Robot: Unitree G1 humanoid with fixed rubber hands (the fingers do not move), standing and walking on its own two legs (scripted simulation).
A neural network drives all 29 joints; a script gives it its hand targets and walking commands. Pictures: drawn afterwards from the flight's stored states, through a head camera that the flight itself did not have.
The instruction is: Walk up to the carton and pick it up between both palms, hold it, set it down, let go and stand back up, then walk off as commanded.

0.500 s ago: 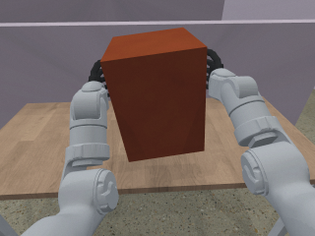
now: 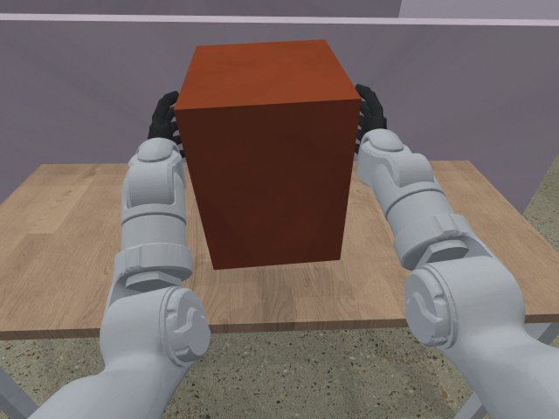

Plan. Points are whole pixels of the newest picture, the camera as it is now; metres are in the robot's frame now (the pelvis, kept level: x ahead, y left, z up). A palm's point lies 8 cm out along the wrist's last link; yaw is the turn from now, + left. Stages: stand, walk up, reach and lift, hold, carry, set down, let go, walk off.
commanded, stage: set down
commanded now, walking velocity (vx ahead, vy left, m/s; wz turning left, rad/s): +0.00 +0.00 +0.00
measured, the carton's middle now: (269, 154) +0.42 +0.02 +0.23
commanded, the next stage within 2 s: none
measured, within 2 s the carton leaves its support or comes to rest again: neither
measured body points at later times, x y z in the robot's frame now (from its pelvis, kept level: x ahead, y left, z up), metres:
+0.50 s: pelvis +0.01 +0.00 +0.00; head -0.04 +0.05 +0.44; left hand +0.42 +0.15 +0.21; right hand +0.41 -0.14 +0.21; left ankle +0.02 +0.12 -0.75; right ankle +0.02 -0.11 -0.75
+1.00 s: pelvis +0.01 +0.01 +0.00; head -0.02 +0.04 +0.45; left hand +0.43 +0.15 +0.17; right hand +0.42 -0.13 +0.17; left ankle +0.02 +0.12 -0.75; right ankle +0.02 -0.11 -0.75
